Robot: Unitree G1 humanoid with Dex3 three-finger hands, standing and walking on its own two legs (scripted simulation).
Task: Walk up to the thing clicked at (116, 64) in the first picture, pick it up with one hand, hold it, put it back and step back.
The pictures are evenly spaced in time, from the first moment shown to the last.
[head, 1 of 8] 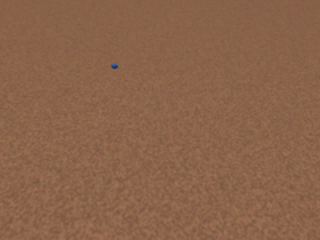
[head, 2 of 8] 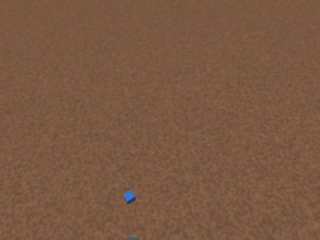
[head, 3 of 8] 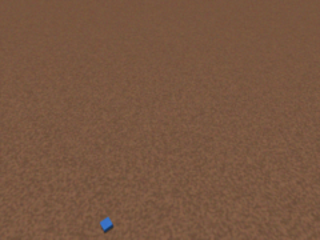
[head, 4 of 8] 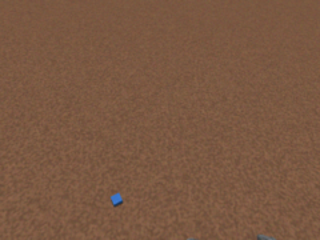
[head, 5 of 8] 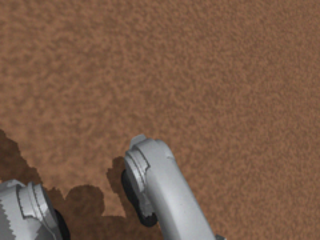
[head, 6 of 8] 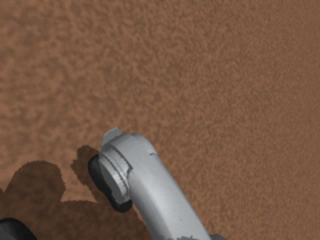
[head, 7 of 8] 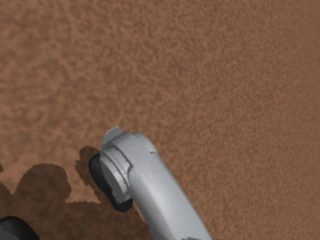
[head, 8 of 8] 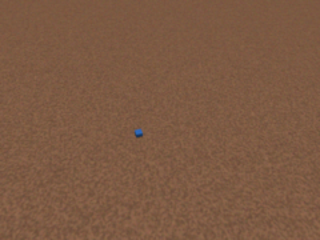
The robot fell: no
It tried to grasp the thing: yes
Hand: left
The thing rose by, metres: 0.00
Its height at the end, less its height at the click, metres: +0.00
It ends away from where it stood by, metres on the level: 0.01
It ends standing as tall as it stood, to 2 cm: yes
